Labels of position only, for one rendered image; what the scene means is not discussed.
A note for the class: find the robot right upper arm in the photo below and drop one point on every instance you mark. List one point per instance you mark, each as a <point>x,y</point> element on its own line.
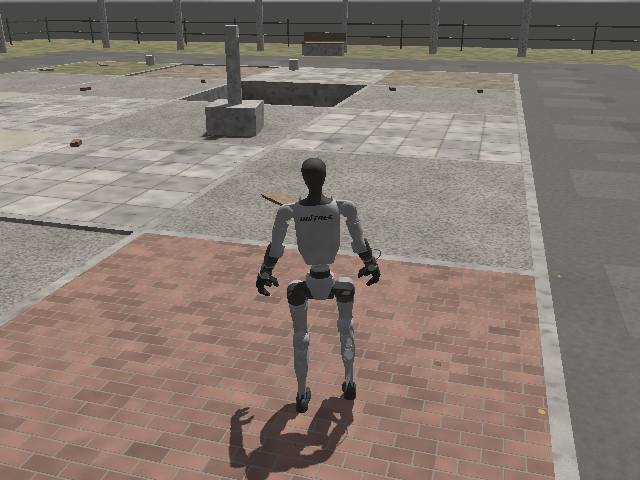
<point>348,209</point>

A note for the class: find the left robot hand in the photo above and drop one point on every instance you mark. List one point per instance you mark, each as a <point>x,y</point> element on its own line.
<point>268,282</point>

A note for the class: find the robot left forearm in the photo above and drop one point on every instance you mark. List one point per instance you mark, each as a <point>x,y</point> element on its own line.
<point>268,264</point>

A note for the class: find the right robot hand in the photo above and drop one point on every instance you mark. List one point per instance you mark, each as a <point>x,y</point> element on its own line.
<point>375,273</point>

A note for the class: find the robot right shin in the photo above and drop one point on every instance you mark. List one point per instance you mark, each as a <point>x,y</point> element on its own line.
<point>348,353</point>

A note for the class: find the robot right forearm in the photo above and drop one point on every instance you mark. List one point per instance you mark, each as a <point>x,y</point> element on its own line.
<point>368,258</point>

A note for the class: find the robot left upper arm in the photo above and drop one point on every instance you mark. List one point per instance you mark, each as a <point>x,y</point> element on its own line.
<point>285,213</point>

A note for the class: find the robot right foot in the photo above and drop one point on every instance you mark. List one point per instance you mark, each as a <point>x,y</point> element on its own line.
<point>349,392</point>

